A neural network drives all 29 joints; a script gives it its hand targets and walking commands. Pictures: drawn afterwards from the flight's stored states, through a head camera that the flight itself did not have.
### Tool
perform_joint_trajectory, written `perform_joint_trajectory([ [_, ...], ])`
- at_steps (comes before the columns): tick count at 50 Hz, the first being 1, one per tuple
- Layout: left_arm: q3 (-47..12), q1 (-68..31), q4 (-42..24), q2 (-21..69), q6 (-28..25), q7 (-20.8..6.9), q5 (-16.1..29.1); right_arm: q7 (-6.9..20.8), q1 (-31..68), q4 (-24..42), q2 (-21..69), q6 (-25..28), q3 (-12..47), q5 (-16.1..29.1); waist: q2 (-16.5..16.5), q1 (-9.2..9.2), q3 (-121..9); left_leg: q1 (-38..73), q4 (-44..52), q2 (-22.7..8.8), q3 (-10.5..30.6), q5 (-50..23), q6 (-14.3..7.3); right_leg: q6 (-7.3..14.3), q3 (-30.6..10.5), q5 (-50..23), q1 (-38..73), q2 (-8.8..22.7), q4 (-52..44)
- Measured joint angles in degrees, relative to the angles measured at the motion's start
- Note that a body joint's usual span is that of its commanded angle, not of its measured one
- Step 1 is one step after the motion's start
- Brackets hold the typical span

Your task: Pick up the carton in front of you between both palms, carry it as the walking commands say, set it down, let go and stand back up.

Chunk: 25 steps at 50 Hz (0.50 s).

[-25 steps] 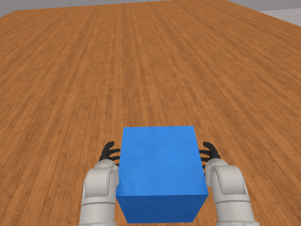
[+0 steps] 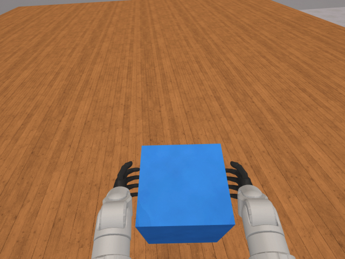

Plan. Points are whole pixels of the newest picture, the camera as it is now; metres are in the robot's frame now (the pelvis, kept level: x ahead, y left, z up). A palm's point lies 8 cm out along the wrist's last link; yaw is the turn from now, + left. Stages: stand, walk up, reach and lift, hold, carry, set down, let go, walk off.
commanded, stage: carry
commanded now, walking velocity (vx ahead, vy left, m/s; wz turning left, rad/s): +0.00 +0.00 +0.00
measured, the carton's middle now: (181, 197) +0.34 +0.00 -0.06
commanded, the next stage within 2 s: hold in 0.20 s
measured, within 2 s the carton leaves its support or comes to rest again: neither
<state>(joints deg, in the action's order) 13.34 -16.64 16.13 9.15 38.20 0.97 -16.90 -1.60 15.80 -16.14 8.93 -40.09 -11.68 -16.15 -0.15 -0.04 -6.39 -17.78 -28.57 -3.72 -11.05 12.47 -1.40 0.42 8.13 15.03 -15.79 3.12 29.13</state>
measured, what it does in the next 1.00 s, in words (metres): stands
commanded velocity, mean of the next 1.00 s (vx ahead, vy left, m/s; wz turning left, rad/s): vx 0.00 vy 0.00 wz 0.00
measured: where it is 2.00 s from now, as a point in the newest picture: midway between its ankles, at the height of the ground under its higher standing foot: outside the picture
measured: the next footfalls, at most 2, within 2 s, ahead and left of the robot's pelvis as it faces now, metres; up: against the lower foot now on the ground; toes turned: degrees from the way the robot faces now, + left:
none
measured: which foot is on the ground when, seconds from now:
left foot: down 0.00-1.00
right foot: down 0.00-1.00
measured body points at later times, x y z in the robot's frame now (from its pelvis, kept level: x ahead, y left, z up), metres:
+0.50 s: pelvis -0.02 +0.00 +0.01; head -0.06 +0.01 +0.45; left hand +0.27 +0.16 +0.05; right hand +0.28 -0.14 +0.04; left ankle +0.03 +0.10 -0.74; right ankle +0.00 -0.11 -0.74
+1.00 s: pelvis -0.02 +0.00 +0.00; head -0.09 +0.01 +0.45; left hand +0.29 +0.14 +0.06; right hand +0.28 -0.16 +0.05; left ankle +0.03 +0.10 -0.74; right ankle +0.00 -0.11 -0.74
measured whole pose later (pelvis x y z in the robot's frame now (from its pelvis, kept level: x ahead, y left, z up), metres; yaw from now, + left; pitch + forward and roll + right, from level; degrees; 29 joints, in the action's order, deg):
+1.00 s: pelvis -0.02 +0.00 +0.00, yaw -1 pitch -11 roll +0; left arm 17.3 -20.3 19.2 10.3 40.8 -1.5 -20.2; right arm 0.8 19.0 -20.2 9.8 -41.3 -16.6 -18.3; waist -1.2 0.3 2.5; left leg -3.4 -24.2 0.9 -2.4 10.1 -1.7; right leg 0.9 -0.1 12.7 -1.8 -0.7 25.3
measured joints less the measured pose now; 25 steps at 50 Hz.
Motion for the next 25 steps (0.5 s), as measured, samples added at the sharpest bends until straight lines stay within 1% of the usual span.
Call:
perform_joint_trajectory([
  [5,-1.29,1.10,-2.76,-0.29,1.38,0.45,1.18,-0.40,-1.13,2.78,-0.28,-1.33,1.19,1.27,-0.08,0.03,-0.26,-0.29,-0.09,0.01,-0.04,-0.04,-0.07,-0.08,-0.05,-0.12,-0.27,0.02,0.02],
  [10,-1.96,1.94,-3.27,-0.49,2.69,0.31,1.35,-0.28,-1.94,3.27,-0.45,-2.61,1.67,1.39,-0.07,0.10,-0.64,-0.34,-0.22,0.02,-0.12,0.04,-0.16,-0.17,-0.13,-0.15,-0.32,0.05,0.05],
  [11,-1.91,1.89,-3.39,-0.45,2.78,0.16,1.38,-0.16,-2.01,3.44,-0.45,-2.63,1.57,1.30,-0.06,0.08,0.81,1.12,0.41,0.13,-0.04,-0.21,-0.35,-0.12,-0.14,-0.45,1.19,-0.03,-0.58],
  [12,-2.00,1.84,-3.72,-0.43,2.98,-0.06,1.28,0.04,-2.29,3.94,-0.50,-2.69,1.68,1.20,-0.33,-0.09,2.61,3.05,1.64,0.90,1.44,-0.80,-0.30,0.21,-2.16,-2.13,3.26,-0.76,-1.85],
  [13,-2.31,1.93,-3.98,-0.45,3.05,-0.26,1.09,0.32,-2.68,4.47,-0.59,-2.69,1.75,1.16,-0.48,-0.24,4.09,4.80,2.93,1.41,2.41,-1.52,0.14,0.36,-3.37,-1.66,5.20,-1.22,-2.95],
  [14,-2.55,2.08,-4.17,-0.50,3.03,-0.37,0.89,0.53,-2.96,4.77,-0.65,-2.65,1.83,1.23,-0.59,-0.15,5.24,6.33,4.08,1.67,2.76,-2.15,0.16,0.18,-3.54,-1.60,6.76,-1.28,-3.91],
  [16,-2.54,2.34,-4.44,-0.58,2.97,-0.32,0.73,0.71,-3.06,4.65,-0.67,-2.42,2.09,1.39,-0.79,0.18,6.81,8.63,5.74,1.86,2.95,-3.06,-0.02,-0.26,-3.50,-2.29,9.08,-1.32,-5.46],
  [19,-2.15,2.42,-4.54,-0.58,2.97,-0.40,0.70,0.87,-2.44,3.61,-0.55,-1.97,1.92,1.06,-1.01,0.44,8.20,10.72,6.75,1.91,3.15,-3.70,-0.08,-0.09,-3.31,-2.98,11.26,-1.41,-6.50],
  [23,-1.59,1.84,-3.85,-0.45,3.17,-0.93,0.33,1.22,-1.15,1.91,-0.26,-1.70,0.60,0.30,-1.07,0.46,9.33,12.25,6.75,1.88,3.40,-4.00,-0.08,0.17,-3.27,-3.07,12.82,-1.57,-6.42],
  [25,-1.20,1.29,-3.29,-0.33,3.25,-1.20,-0.05,1.45,-0.65,1.24,-0.15,-1.62,-0.07,0.01,-1.20,0.32,9.75,12.69,6.60,1.94,3.62,-4.12,-0.09,-0.05,-3.97,-3.41,13.20,-1.93,-6.12],
])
